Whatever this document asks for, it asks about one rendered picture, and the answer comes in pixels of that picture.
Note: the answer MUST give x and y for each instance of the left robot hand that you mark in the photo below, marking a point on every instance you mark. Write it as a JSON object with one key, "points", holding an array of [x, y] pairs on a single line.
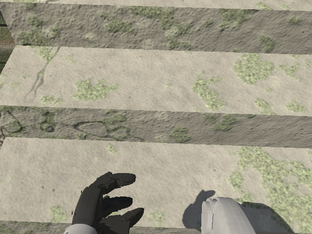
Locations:
{"points": [[93, 209]]}

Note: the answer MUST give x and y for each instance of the right robot thigh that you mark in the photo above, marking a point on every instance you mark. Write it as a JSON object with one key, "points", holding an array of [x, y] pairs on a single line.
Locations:
{"points": [[223, 215]]}

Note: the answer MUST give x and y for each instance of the left robot forearm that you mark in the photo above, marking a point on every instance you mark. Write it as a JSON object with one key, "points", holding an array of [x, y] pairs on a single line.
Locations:
{"points": [[80, 228]]}

